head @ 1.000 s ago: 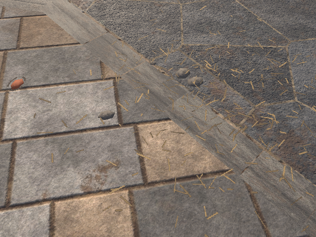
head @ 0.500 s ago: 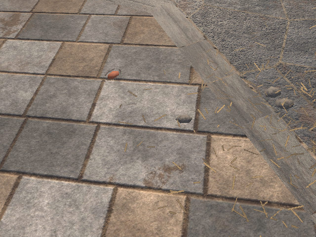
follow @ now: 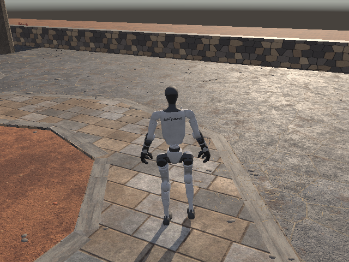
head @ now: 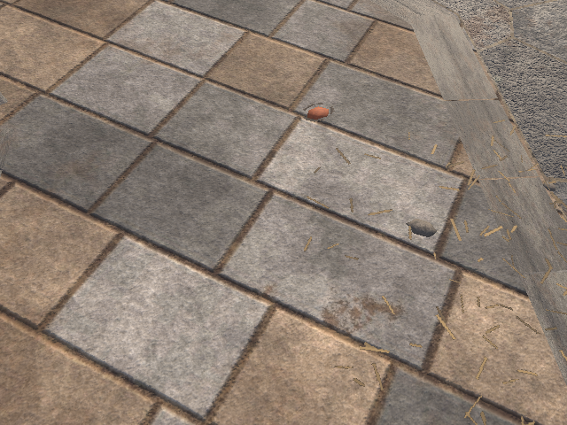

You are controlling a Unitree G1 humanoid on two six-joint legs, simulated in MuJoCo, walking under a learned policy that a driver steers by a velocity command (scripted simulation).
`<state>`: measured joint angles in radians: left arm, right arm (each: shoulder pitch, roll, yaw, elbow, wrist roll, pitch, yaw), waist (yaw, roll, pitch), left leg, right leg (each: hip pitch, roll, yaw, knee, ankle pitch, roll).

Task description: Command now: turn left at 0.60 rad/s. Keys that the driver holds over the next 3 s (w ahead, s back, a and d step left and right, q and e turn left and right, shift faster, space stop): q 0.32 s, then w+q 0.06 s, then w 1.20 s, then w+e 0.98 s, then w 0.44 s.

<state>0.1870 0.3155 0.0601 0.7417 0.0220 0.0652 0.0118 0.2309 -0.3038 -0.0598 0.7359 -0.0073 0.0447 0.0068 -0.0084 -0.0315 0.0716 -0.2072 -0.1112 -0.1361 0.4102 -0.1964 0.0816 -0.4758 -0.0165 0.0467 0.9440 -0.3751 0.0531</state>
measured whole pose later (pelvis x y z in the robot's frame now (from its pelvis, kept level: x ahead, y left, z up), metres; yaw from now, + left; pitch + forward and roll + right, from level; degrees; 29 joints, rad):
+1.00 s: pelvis +0.17 +0.07 +0.00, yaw +20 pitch +1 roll +1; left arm 0.20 0.29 0.04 0.81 0.04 -0.02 -0.05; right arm 0.41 -0.24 -0.01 0.94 -0.01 -0.07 0.01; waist -0.02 -0.05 0.02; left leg 0.06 -0.09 0.00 0.18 -0.25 0.08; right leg -0.63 -0.10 -0.03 0.91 -0.15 -0.01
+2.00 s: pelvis +0.69 +0.26 +0.00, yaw +10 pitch +0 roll +1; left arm 0.22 0.27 0.07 0.91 0.03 -0.01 -0.03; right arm 0.33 -0.23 -0.04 0.96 -0.02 -0.10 -0.01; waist 0.00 -0.04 0.04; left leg -0.10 -0.02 0.20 0.29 -0.20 0.06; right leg -0.60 -0.09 0.00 1.08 -0.18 -0.06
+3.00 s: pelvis +1.24 +0.24 +0.00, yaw -16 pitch +0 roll +0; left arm 0.30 0.27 0.05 0.89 0.03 -0.05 -0.01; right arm 0.26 -0.25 -0.05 0.86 -0.02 -0.07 0.01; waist 0.01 -0.04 0.05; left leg -0.23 -0.06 0.07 0.40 -0.17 0.08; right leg -0.40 0.02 0.06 1.12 -0.32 -0.07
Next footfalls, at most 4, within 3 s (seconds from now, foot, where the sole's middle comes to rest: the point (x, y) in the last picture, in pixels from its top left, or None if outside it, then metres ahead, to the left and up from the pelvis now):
0.24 right None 0.07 -0.12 -0.78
0.70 left None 0.09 0.12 -0.78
1.18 right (244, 414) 0.47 0.07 -0.78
1.74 left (138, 324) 0.69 0.35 -0.78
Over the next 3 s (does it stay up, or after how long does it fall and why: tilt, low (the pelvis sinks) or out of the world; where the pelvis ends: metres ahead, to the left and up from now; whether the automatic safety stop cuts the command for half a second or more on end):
stays up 1.24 0.24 0.00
